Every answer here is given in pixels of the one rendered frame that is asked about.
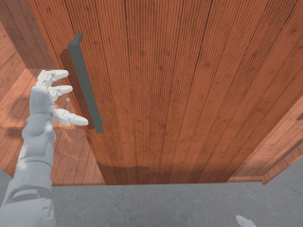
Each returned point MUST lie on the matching left robot hand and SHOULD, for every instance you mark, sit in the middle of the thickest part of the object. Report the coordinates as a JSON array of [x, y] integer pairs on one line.
[[41, 98]]

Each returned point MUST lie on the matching robot left upper arm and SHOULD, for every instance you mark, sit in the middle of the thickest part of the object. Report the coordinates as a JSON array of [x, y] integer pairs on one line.
[[30, 213]]

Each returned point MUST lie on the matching wardrobe door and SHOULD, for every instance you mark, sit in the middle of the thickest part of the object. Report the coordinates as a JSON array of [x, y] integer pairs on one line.
[[187, 89], [286, 136]]

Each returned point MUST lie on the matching left robot forearm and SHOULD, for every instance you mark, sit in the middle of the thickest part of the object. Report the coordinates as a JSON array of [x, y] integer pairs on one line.
[[31, 179]]

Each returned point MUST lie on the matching right robot hand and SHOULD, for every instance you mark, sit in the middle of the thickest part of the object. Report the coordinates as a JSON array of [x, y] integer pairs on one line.
[[243, 222]]

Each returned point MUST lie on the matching handle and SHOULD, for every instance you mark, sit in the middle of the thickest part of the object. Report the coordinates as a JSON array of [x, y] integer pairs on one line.
[[85, 84]]

